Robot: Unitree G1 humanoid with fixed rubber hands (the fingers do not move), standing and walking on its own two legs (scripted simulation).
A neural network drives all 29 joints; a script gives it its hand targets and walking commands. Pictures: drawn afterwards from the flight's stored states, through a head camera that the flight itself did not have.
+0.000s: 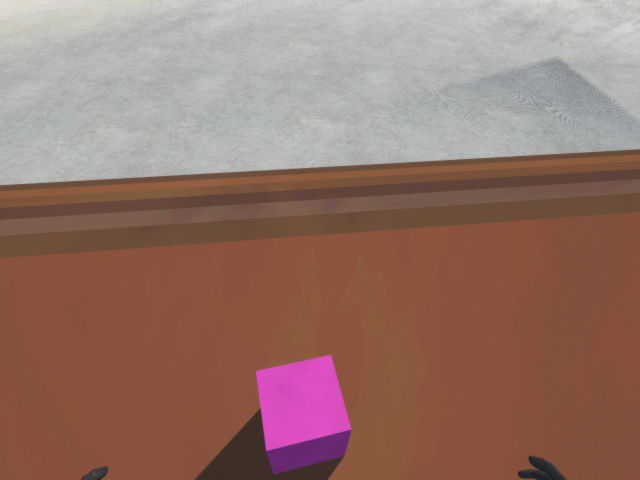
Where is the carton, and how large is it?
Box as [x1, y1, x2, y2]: [256, 355, 350, 473]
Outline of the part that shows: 330,355 256,371 265,445 273,473 344,455 350,432 350,426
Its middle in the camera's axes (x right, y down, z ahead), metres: -0.05 +0.49 +1.08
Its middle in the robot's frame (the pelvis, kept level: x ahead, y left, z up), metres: +0.41 +0.04 -0.66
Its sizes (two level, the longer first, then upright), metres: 0.210 0.200 0.250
